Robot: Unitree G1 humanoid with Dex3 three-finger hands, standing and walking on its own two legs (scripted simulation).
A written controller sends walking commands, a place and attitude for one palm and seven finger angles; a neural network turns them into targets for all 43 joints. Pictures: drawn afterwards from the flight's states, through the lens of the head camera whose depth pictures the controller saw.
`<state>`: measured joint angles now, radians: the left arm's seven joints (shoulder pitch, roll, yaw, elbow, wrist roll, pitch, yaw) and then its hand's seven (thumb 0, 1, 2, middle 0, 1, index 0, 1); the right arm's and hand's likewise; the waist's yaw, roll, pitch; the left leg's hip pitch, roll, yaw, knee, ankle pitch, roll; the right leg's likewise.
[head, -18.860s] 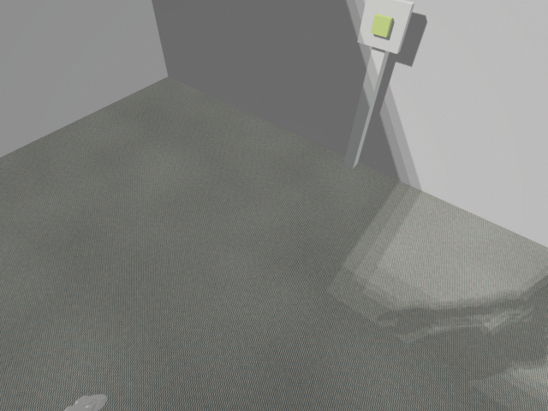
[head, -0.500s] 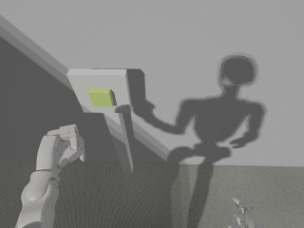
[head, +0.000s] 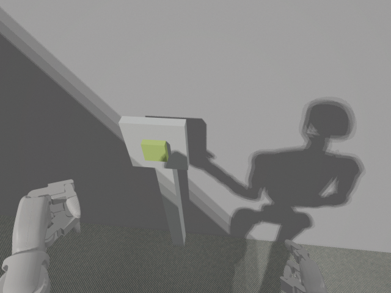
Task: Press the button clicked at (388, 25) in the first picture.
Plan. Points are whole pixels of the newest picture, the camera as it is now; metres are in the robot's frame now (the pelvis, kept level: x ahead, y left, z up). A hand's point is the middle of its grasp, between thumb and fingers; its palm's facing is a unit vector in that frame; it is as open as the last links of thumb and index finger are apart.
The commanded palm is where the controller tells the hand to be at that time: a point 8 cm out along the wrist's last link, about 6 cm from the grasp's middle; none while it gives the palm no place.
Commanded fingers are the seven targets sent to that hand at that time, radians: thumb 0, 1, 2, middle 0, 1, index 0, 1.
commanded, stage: draw the hand back to the body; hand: left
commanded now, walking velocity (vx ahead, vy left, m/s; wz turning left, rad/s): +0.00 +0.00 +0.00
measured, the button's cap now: (155, 149) +0.49 +0.18 -0.01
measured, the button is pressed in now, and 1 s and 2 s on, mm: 0 0 0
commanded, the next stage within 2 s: step back with the hand held close in 0.48 s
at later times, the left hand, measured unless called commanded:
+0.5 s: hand (47, 227) +0.16 +0.24 +0.16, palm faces +0.41 -0.82 -0.39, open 3.1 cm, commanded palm +0.11 +0.28 +0.18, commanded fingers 0.00 0.90 0.90 -1.30 -1.50 -1.30 -1.50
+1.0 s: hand (37, 238) +0.15 +0.25 +0.16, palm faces +0.31 -0.81 -0.50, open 3.1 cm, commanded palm +0.09 +0.29 +0.17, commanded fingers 0.00 0.90 0.90 -1.30 -1.50 -1.30 -1.50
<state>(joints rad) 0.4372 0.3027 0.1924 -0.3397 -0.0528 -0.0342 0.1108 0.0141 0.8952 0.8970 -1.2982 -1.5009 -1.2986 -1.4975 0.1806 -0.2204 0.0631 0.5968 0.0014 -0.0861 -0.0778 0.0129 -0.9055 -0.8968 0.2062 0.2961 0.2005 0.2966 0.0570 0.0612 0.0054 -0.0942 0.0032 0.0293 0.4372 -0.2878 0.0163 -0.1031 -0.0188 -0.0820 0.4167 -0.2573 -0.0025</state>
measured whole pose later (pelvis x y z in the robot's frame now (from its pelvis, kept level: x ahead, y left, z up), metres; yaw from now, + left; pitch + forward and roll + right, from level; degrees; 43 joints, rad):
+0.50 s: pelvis -0.02 +0.00 +0.00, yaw -1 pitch -5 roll -1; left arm 0.54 0.32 0.28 -0.48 -0.05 -0.08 0.11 0.01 0.89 0.90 -1.30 -1.50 -1.30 -1.50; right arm 0.21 -0.22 0.04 0.63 0.00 -0.12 -0.08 0.01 -0.91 -0.90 0.21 0.30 0.20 0.30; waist 0.07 0.06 0.02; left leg -0.07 0.01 0.04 0.43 -0.27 0.02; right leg -0.07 -0.01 -0.07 0.39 -0.23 -0.01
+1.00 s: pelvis -0.05 +0.01 +0.00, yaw -1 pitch +0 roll +0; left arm 0.64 0.39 0.36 -0.57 -0.05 -0.16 0.12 0.01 0.89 0.90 -1.30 -1.50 -1.30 -1.50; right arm 0.18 -0.24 -0.01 0.57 0.00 -0.01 -0.09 0.01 -0.91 -0.90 0.20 0.30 0.20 0.30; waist 0.00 0.03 0.03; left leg -0.26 -0.01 0.05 0.48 -0.23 0.04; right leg -0.27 -0.04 -0.06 0.45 -0.19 0.01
